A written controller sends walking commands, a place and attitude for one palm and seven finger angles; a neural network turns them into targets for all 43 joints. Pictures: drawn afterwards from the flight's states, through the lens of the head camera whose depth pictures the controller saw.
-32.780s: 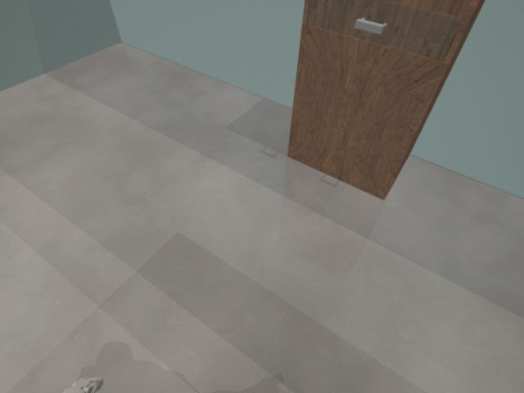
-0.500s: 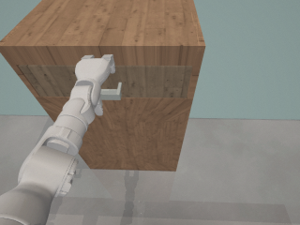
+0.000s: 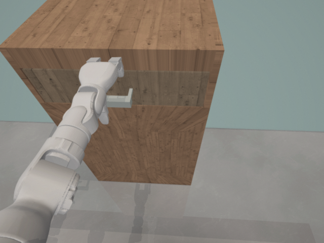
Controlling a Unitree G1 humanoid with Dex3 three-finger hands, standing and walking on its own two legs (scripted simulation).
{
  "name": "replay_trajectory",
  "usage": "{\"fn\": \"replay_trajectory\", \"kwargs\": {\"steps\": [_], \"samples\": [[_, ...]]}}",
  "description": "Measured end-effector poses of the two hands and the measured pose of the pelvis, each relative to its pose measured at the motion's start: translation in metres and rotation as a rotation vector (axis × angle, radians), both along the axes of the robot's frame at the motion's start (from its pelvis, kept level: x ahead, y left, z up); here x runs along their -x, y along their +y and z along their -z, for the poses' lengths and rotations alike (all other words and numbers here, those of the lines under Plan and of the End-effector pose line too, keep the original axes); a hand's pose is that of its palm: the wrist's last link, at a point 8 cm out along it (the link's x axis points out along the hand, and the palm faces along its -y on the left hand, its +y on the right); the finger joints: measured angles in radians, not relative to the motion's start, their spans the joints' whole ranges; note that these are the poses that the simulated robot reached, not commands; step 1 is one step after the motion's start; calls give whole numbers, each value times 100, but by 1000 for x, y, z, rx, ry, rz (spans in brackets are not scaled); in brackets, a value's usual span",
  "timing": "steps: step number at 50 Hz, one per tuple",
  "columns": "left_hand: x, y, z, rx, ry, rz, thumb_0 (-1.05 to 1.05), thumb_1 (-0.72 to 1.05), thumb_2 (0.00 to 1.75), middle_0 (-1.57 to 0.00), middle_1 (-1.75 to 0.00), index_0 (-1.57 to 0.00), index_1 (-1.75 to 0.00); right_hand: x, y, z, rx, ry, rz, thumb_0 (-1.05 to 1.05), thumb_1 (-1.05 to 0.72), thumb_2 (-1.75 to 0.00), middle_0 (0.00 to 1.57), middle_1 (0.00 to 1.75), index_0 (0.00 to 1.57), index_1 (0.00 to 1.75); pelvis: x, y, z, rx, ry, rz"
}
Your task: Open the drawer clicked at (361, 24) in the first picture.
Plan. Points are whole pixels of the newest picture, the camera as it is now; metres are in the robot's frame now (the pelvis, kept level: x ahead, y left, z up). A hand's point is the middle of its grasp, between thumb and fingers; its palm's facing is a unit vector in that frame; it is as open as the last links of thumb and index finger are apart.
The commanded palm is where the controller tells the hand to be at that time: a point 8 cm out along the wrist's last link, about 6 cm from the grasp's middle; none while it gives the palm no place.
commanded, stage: re-aim the fingers above the handle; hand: left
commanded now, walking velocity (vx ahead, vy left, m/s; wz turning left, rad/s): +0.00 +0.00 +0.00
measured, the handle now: (116, 96) +0.53 +0.13 +0.05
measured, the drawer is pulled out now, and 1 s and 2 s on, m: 0.00 0.00 0.00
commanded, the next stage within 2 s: lower the fingers behind the handle in 0.14 s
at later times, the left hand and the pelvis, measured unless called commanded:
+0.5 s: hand (106, 100) +0.47 +0.14 +0.10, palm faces -0.05 -0.03 -1.00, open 13.9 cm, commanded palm +0.45 +0.15 +0.15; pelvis +0.00 +0.00 +0.00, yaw +1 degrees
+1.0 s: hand (112, 108) +0.46 +0.13 +0.06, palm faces -0.04 -0.03 -1.00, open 13.9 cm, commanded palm +0.45 +0.14 +0.12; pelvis +0.00 +0.00 -0.01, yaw +0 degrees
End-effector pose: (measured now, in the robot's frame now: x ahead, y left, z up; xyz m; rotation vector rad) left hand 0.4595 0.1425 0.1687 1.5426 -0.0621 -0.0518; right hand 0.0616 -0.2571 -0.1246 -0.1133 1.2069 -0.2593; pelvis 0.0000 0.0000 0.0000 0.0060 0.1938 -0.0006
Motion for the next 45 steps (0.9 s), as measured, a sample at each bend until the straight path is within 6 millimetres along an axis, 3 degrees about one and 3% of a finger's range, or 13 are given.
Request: {"fn": "replay_trajectory", "kwargs": {"steps": [10,20,30,45], "samples": [[13,-6,5,11,23,57,0,-49,30,-32,-120,-32,-120,-8,6,0,-16,-17,-17,1,-91,-90,20,30,20,30,-1,-1,-1,-2,-17,-3],[11,9,11,-16,32,-13,0,-49,30,-32,-120,-32,-120,-14,-1,-3,7,-30,-33,1,-91,-90,20,30,20,30,3,-2,0,-1,-10,-15],[14,-5,27,19,24,75,0,-49,30,-32,-120,-32,-120,-1,-5,-1,22,2,-18,1,-91,-90,20,30,20,30,2,0,3,1,7,-10],[12,0,43,-5,38,11,0,-49,30,-32,-120,-32,-120,22,4,7,-8,50,18,1,-91,-90,20,30,20,30,3,1,5,3,24,-3]]}}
